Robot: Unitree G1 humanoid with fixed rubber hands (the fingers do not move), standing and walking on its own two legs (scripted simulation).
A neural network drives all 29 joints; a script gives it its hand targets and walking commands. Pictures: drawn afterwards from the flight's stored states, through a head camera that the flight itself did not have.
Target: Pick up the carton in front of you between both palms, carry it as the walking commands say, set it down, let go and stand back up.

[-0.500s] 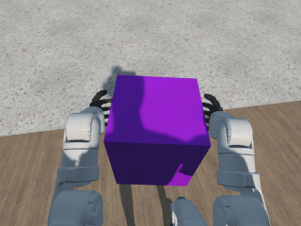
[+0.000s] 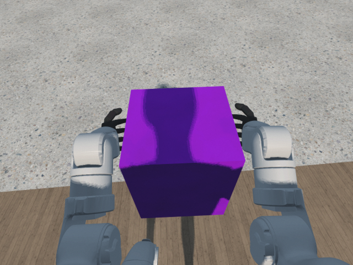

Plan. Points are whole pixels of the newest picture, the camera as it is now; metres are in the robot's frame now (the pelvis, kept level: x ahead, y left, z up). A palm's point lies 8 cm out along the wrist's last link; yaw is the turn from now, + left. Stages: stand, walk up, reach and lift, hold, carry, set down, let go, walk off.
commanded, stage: carry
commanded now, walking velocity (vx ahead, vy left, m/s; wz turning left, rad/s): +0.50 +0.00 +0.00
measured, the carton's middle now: (180, 155) +0.35 +0.02 +0.02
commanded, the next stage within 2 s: none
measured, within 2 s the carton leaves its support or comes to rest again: neither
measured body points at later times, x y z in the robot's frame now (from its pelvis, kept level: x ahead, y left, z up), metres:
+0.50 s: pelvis +0.30 +0.04 -0.06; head +0.33 +0.05 +0.39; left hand +0.67 +0.17 +0.01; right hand +0.65 -0.13 +0.02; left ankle +0.32 +0.07 -0.79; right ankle +0.27 -0.10 -0.70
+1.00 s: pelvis +0.62 +0.00 -0.12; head +0.63 -0.01 +0.33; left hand +0.98 +0.16 -0.01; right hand +0.99 -0.14 -0.01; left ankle +0.52 +0.12 -0.73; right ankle +0.66 -0.03 -0.84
